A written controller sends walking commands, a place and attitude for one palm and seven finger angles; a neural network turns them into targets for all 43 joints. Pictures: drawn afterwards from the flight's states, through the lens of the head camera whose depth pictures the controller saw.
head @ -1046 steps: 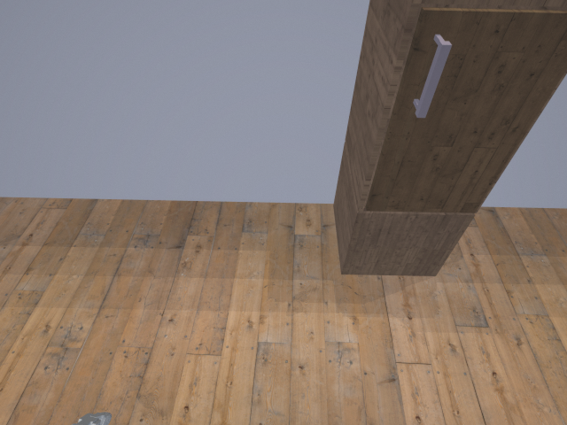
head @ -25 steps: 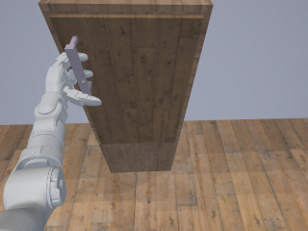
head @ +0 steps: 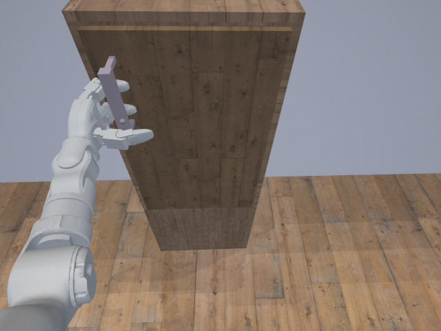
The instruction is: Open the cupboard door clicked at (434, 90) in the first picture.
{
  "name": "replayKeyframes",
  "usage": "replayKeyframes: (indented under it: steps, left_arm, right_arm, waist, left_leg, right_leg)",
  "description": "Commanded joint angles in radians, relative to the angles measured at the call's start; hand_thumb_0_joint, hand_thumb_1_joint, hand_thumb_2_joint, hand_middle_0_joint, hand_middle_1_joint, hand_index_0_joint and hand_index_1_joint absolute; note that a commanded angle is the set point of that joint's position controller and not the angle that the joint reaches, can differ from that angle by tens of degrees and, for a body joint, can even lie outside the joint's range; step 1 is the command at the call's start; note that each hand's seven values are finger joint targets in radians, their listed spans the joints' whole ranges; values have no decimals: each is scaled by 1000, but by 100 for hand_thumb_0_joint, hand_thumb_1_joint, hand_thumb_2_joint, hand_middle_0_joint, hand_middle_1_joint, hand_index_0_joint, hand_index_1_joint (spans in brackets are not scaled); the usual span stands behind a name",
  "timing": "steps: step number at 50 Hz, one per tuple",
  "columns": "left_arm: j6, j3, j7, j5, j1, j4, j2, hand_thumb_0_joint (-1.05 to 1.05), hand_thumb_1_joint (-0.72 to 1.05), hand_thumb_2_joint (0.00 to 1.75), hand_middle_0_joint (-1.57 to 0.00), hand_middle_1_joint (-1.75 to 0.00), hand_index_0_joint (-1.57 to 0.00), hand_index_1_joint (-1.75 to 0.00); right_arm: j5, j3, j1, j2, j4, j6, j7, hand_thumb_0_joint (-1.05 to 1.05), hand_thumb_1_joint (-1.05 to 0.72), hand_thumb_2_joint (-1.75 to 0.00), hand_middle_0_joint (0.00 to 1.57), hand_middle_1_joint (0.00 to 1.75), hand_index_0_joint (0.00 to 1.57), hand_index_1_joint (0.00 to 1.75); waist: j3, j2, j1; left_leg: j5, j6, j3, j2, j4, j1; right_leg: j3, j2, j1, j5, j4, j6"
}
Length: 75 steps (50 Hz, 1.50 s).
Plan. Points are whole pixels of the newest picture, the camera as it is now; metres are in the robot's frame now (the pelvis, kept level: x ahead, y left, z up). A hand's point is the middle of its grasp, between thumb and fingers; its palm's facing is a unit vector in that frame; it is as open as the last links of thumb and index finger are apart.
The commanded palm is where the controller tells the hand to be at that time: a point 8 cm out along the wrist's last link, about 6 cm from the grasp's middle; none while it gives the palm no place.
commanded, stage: close the thumb around the handle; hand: left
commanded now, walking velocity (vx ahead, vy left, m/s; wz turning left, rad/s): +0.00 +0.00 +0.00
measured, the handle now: (120, 103) +0.51 +0.19 +0.14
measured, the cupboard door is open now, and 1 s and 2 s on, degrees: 0 16 42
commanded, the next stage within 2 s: pull the door open along its arc in 0.42 s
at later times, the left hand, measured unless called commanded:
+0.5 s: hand (127, 121) +0.45 +0.16 +0.14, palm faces +0.00 -1.00 +0.02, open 5.5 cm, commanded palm +0.42 +0.22 +0.14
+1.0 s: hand (134, 158) +0.36 +0.14 +0.14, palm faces +0.01 -1.00 +0.06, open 6.0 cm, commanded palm +0.31 +0.19 +0.14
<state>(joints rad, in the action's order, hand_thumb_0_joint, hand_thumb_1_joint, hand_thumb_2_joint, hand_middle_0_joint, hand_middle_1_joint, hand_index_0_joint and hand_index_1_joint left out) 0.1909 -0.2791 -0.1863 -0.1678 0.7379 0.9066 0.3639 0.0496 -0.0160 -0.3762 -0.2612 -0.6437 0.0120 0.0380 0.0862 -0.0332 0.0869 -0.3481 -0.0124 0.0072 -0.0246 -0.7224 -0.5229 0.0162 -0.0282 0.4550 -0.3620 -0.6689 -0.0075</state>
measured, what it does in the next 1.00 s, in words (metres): stands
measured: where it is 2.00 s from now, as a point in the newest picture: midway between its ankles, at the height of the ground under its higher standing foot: outside the picture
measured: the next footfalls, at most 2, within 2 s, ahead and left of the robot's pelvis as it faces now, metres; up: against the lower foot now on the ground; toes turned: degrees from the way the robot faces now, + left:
none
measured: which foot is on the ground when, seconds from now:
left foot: down 0.00-1.00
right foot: down 0.00-1.00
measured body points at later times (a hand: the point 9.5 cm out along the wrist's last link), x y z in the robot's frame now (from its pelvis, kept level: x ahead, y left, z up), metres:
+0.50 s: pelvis +0.00 +0.00 +0.00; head +0.03 +0.00 +0.45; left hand +0.45 +0.22 +0.14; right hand +0.05 -0.26 -0.11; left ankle +0.00 +0.11 -0.72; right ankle -0.02 -0.12 -0.72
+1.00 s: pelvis +0.01 +0.00 +0.01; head +0.00 -0.01 +0.46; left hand +0.36 +0.19 +0.14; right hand +0.14 -0.25 -0.09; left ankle +0.00 +0.11 -0.72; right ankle -0.02 -0.12 -0.72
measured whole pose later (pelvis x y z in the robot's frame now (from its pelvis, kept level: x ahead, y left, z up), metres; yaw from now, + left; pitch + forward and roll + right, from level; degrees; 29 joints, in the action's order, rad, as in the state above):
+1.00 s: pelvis +0.01 +0.00 +0.01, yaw -1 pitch +4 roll -1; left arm 0.02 -0.15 -0.06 -0.22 0.23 0.23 0.17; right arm 0.06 -0.01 -0.29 -0.24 -0.58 0.03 0.02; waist 0.10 -0.05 0.02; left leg -0.35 -0.01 0.04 -0.02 -0.65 -0.38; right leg -0.02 -0.03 0.33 -0.36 -0.62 -0.01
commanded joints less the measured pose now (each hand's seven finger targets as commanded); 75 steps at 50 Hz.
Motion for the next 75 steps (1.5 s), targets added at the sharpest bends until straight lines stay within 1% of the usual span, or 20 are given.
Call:
replayKeyframes:
  steps: [1, 6, 8, 11, 23, 25, 27, 35, 39, 43, 46, 47, 48, 49, 53, 57, 60, 64, 67, 75]
  left_arm:
    - [53, -13, -3, -14, 473, -215, 194, 0, 34, 66, -36, -129, -36, -129]
    - [59, -24, 14, -3, 541, -193, 217, 0, 62, 78, -38, -132, -38, -132]
    - [80, 8, 13, -1, 572, -209, 178, 0, 73, 83, -39, -133, -39, -133]
    - [84, -30, 12, -4, 529, -158, 216, 0, 90, 90, -40, -135, -40, -135]
    - [71, -56, 10, -7, 497, -184, 239, 0, 90, 90, -40, -135, -40, -135]
    - [74, -91, 14, -1, 458, -182, 278, 0, 90, 90, -40, -135, -40, -135]
    - [76, -1, 10, -3, 537, -225, 181, 0, 90, 90, -40, -135, -40, -135]
    - [54, -29, 15, -22, 256, -328, 169, 0, 90, 90, -40, -135, -40, -135]
    - [29, -33, 13, -46, 88, -515, 150, 0, 90, 90, -40, -135, -40, -135]
    - [-23, -15, 17, -68, -129, -716, 93, 0, 90, 90, -40, -135, -40, -135]
    - [-72, 22, 42, -73, -245, -850, 35, 0, 90, 90, -40, -135, -40, -135]
    - [-104, -72, 170, -115, -216, -931, -11, 0, 90, 90, -40, -135, -40, -135]
    - [-139, 23, 231, -84, -254, -962, -95, 0, 90, 90, -40, -135, -40, -135]
    - [-157, 34, 290, -64, -275, -999, -110, 0, 90, 90, -40, -135, -40, -135]
    - [-238, 184, 472, 30, -425, -1230, -268, 0, 90, 90, -40, -135, -40, -135]
    - [-334, 355, 633, 131, -505, -1330, -415, 0, 90, 90, -40, -135, -40, -135]
    - [-379, 429, 724, 202, -544, -1343, -466, 0, 90, 90, -40, -135, -40, -135]
    - [-398, 554, 742, 260, -626, -1362, -552, 0, 90, 90, -40, -135, -40, -135]
    - [-394, 612, 723, 216, -687, -1412, -602, 0, 90, 90, -40, -135, -40, -135]
    - [-420, 633, 692, 176, -1049, -1609, -586, 0, 90, 90, -40, -135, -40, -135]
  right_arm:
    - [2, 52, -25, -154, 102, 36, 11, 0, -90, -90, 20, 30, 20, 30]
    - [-1, 47, -19, -153, 95, 39, 16, 0, -90, -90, 20, 30, 20, 30]
    - [-2, 48, -17, -150, 93, 49, 14, 0, -90, -90, 20, 30, 20, 30]
    - [-4, 45, -22, -155, 90, 49, 15, 0, -90, -90, 20, 30, 20, 30]
    - [-3, 48, -25, -154, 108, 40, 14, 0, -90, -90, 20, 30, 20, 30]
    - [-2, 47, -22, -156, 113, 36, 16, 0, -90, -90, 20, 30, 20, 30]
    - [0, 46, -18, -146, 110, 39, 12, 0, -90, -90, 20, 30, 20, 30]
    - [2, 55, 7, -147, 146, 43, 0, 0, -90, -90, 20, 30, 20, 30]
    - [5, 57, 50, -135, 183, 48, -5, 0, -90, -90, 20, 30, 20, 30]
    - [12, 51, 118, -116, 222, 61, -13, 0, -90, -90, 20, 30, 20, 30]
    - [14, 43, 166, -103, 241, 69, -13, 0, -90, -90, 20, 30, 20, 30]
    - [15, 39, 215, -68, 244, 78, -14, 0, -90, -90, 20, 30, 20, 30]
    - [5, 33, 229, -69, 235, 82, -21, 0, -90, -90, 20, 30, 20, 30]
    - [-1, 34, 235, -67, 230, 84, -23, 0, -90, -90, 20, 30, 20, 30]
    - [-31, 30, 280, -44, 242, 54, -45, 0, -90, -90, 20, 30, 20, 30]
    - [-57, 20, 336, -24, 243, -3, -60, 0, -90, -90, 20, 30, 20, 30]
    - [-75, 20, 372, -16, 232, -35, -65, 0, -90, -90, 20, 30, 20, 30]
    - [-78, 19, 406, 0, 224, -67, -79, 0, -90, -90, 20, 30, 20, 30]
    - [-70, 12, 437, 12, 230, -75, -88, 0, -90, -90, 20, 30, 20, 30]
    - [-57, 3, 472, 27, 268, -98, -125, 0, -90, -90, 20, 30, 20, 30]
  waist:
    - [296, 2, 13]
    - [282, -12, 19]
    - [310, -36, 23]
    - [319, 5, 15]
    - [309, 31, 4]
    - [316, 8, -13]
    - [316, -25, 16]
    - [353, 28, -47]
    - [361, 5, -80]
    - [311, 21, -110]
    - [259, 37, -110]
    - [243, 31, -175]
    - [217, 11, -145]
    - [192, 48, -137]
    - [233, 33, -134]
    - [168, 51, -108]
    - [144, 91, -101]
    - [105, 83, -100]
    - [98, 71, -104]
    - [89, 85, -141]
  left_leg:
    - [315, -27, -25, 23, 69, 247]
    - [264, -26, -31, 26, 72, 236]
    - [262, -22, -36, 27, 69, 265]
    - [269, -26, -29, 28, 63, 239]
    - [277, -29, -15, 29, 69, 203]
    - [286, -29, -11, 29, 69, 202]
    - [290, -25, -18, 28, 69, 237]
    - [352, -27, -11, 25, 77, 249]
    - [416, -30, 3, 29, 84, 274]
    - [433, -27, 13, 26, 111, 280]
    - [408, -27, 17, 26, 131, 281]
    - [388, -13, 17, 30, 136, 252]
    - [367, -6, 15, 25, 149, 270]
    - [365, -7, 8, 22, 146, 271]
    - [422, 0, 15, 18, 142, 327]
    - [377, 2, -5, 17, 145, 333]
    - [342, -1, -15, 19, 135, 337]
    - [340, -1, -26, 18, 116, 350]
    - [313, -1, -28, 24, 115, 354]
    - [311, 0, -24, 25, 98, 326]
  right_leg:
    - [14, -15, -37, 365, 76, -10]
    - [10, -11, -18, 311, 80, -12]
    - [11, -13, -2, 296, 76, -13]
    - [7, -12, -28, 321, 71, -11]
    - [6, -12, -69, 357, 72, -7]
    - [2, -11, -78, 364, 70, -10]
    - [7, -14, -45, 351, 72, -10]
    - [16, -18, -117, 410, 64, -15]
    - [16, -13, -183, 478, 67, -15]
    - [22, -9, -215, 509, 76, -12]
    - [27, -6, -218, 502, 90, -8]
    - [40, -8, -217, 445, 101, -10]
    - [44, -7, -202, 412, 100, -10]
    - [49, -7, -199, 394, 106, -9]
    - [45, 8, -235, 444, 99, -10]
    - [52, 17, -228, 393, 118, -15]
    - [41, 29, -229, 369, 143, -17]
    - [30, 33, -216, 364, 156, -28]
    - [30, 39, -224, 362, 165, -24]
    - [29, 53, -254, 421, 170, -18]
